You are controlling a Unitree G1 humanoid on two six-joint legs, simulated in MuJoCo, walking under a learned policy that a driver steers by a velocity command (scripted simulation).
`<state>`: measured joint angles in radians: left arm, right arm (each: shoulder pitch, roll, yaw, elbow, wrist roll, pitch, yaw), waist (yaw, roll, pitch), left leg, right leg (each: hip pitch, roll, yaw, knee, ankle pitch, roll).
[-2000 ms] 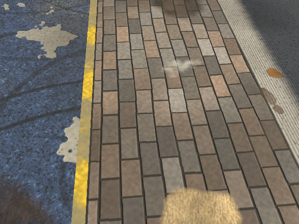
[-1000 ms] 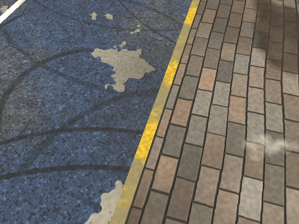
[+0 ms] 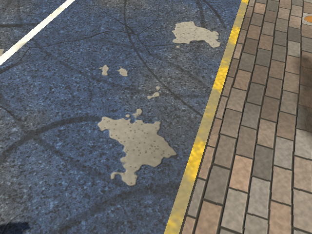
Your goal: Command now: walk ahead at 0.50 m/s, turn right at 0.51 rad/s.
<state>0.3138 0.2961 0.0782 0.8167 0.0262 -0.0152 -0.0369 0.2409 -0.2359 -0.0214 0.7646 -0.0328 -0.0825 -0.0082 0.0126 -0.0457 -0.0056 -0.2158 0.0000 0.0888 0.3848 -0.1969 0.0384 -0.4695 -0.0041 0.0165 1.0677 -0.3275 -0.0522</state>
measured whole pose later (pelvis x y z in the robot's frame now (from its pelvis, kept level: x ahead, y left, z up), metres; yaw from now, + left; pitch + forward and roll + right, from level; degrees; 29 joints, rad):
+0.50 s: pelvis +0.25 -0.08 -0.01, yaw -19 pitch +1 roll +0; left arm 0.22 0.28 0.06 0.76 0.01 -0.01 -0.02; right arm 0.26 -0.26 -0.03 0.76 -0.04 -0.05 0.01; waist -0.02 0.02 0.06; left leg -0.45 0.10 0.00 1.20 -0.35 -0.02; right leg -0.30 0.12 -0.03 0.48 -0.19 -0.13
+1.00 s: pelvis +0.53 -0.14 -0.01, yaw -29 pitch +0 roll +0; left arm 0.37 0.28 0.04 0.83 0.02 -0.05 -0.01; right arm 0.20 -0.26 -0.04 0.75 -0.03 -0.06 0.01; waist 0.03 -0.03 0.04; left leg -0.33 -0.04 0.06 0.51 -0.18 0.06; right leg -0.29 0.09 0.07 1.10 -0.38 -0.08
